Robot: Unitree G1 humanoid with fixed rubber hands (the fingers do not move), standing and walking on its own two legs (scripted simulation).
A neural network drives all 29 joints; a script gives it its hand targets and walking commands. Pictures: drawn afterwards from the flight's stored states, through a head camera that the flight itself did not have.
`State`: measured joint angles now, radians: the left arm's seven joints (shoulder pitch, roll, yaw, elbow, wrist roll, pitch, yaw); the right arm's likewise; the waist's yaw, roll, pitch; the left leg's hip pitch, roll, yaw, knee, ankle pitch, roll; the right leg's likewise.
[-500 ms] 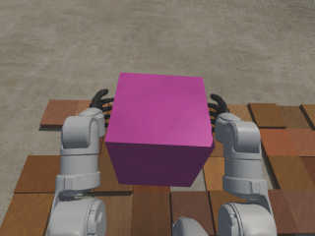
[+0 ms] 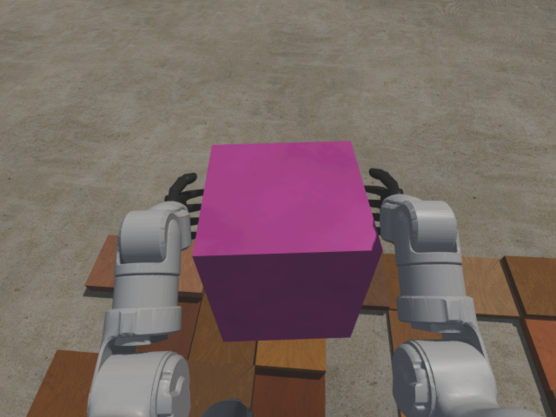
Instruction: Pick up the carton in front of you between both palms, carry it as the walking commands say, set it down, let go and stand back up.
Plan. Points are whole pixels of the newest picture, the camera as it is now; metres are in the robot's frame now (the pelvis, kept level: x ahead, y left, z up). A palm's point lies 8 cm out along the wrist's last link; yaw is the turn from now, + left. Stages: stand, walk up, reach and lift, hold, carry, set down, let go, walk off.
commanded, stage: carry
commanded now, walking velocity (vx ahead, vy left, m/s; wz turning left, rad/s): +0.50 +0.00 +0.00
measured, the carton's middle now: (284, 245) +0.36 +0.01 +0.02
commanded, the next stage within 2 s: none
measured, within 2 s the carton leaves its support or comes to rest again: neither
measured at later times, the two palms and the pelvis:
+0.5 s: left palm (206, 49) +0.69 +0.15 +0.17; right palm (370, 54) +0.66 -0.14 +0.17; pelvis +0.31 +0.03 +0.00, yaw +0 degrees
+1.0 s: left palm (195, 8) +0.92 +0.22 +0.15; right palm (324, 3) +0.93 -0.08 +0.15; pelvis +0.63 +0.06 +0.00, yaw +1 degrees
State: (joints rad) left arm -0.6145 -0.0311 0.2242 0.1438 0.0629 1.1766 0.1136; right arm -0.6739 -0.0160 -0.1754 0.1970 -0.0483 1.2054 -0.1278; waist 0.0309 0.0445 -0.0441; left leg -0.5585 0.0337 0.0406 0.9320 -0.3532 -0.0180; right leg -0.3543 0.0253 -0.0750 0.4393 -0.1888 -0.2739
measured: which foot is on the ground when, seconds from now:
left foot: up 0.00-0.10, down 0.12-0.54, up 0.56-1.00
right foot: down 0.00-0.14, up 0.16-0.52, down 0.54-1.00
